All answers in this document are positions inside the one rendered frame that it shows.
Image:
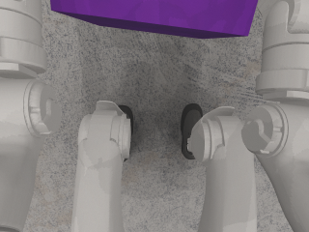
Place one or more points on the left robot upper arm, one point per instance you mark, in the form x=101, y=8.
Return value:
x=29, y=112

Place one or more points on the carton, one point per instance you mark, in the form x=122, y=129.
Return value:
x=198, y=19

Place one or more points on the left robot thigh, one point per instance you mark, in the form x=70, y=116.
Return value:
x=97, y=197

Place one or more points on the right robot upper arm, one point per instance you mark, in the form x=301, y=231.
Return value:
x=278, y=135

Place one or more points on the robot right foot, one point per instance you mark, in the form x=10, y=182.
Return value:
x=192, y=113

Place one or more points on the right robot forearm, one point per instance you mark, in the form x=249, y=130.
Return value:
x=284, y=73

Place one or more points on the left robot forearm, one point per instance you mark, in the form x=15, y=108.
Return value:
x=21, y=52

